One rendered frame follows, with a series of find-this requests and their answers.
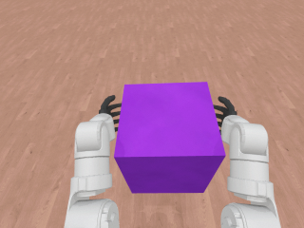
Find carton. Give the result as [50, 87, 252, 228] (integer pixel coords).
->
[114, 82, 226, 194]

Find right robot hand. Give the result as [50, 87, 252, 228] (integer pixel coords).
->
[213, 96, 238, 135]

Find left robot hand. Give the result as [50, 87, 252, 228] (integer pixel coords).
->
[99, 95, 122, 132]

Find left robot forearm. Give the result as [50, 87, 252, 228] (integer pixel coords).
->
[64, 113, 116, 228]

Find right robot upper arm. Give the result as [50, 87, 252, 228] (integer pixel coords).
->
[220, 202, 280, 228]

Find right robot forearm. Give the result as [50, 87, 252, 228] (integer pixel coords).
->
[220, 115, 281, 228]

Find left robot upper arm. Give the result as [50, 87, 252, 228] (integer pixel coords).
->
[65, 199, 120, 228]

